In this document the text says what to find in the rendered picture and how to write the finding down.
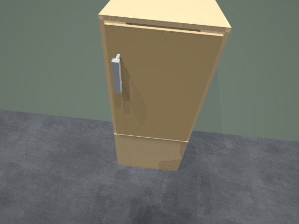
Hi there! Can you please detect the cupboard door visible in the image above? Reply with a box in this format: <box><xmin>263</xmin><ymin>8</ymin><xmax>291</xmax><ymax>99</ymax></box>
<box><xmin>104</xmin><ymin>22</ymin><xmax>224</xmax><ymax>141</ymax></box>

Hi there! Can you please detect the handle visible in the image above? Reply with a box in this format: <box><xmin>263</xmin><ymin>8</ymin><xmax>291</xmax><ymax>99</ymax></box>
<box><xmin>111</xmin><ymin>54</ymin><xmax>122</xmax><ymax>94</ymax></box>

